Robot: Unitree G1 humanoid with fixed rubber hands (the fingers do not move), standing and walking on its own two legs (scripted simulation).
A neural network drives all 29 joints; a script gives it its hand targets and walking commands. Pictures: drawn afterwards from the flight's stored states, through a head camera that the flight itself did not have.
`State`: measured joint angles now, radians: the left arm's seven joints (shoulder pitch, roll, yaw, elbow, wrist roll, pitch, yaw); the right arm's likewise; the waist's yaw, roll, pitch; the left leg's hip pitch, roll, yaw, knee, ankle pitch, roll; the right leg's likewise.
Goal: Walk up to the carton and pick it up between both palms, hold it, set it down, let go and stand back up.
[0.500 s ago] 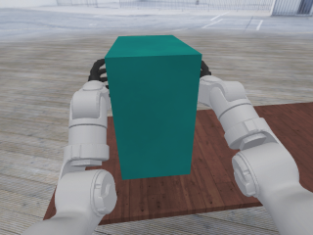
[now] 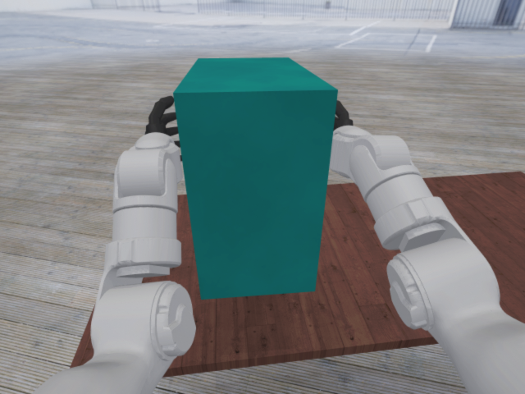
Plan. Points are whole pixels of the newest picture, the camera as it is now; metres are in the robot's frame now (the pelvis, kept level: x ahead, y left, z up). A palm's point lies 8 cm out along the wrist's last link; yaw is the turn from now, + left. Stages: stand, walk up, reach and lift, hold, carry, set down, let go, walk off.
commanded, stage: hold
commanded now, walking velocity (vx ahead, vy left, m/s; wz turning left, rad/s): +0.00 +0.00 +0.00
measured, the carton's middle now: (250, 162) +0.41 +0.00 +0.25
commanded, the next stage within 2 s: none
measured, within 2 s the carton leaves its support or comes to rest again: neither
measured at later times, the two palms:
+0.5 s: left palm (159, 149) +0.37 +0.13 +0.30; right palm (337, 143) +0.37 -0.13 +0.29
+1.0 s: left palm (162, 149) +0.37 +0.13 +0.30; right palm (340, 145) +0.37 -0.13 +0.29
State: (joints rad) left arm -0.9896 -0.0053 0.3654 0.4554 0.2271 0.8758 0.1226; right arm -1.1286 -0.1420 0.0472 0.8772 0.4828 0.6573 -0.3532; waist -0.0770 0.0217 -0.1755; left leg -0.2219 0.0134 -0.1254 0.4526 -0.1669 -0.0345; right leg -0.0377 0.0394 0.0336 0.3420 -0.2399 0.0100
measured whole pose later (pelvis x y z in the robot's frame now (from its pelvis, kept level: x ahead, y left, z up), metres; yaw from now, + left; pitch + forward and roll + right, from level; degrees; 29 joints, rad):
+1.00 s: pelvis +0.00 +0.00 +0.00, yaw +0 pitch -4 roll -2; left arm -0.97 -0.01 0.36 0.44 0.23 0.87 0.13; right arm -1.11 -0.15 0.06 0.86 0.49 0.66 -0.35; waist -0.08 0.03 -0.18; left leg -0.22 0.01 -0.13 0.45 -0.17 -0.03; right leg -0.04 0.04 0.03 0.34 -0.24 0.01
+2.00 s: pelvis +0.00 +0.00 +0.00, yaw +0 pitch -3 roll -2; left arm -0.98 0.00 0.34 0.45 0.22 0.86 0.12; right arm -1.12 -0.15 0.05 0.86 0.48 0.65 -0.35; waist -0.07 0.03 -0.18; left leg -0.23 0.01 -0.13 0.46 -0.16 -0.03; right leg -0.04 0.04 0.03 0.34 -0.23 0.01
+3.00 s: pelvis +0.00 +0.00 +0.00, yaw +1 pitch -3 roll -2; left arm -0.99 0.00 0.35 0.45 0.22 0.87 0.12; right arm -1.12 -0.15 0.05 0.86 0.48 0.66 -0.35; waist -0.07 0.02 -0.17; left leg -0.23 0.01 -0.13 0.45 -0.17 -0.04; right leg -0.04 0.04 0.02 0.33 -0.24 0.01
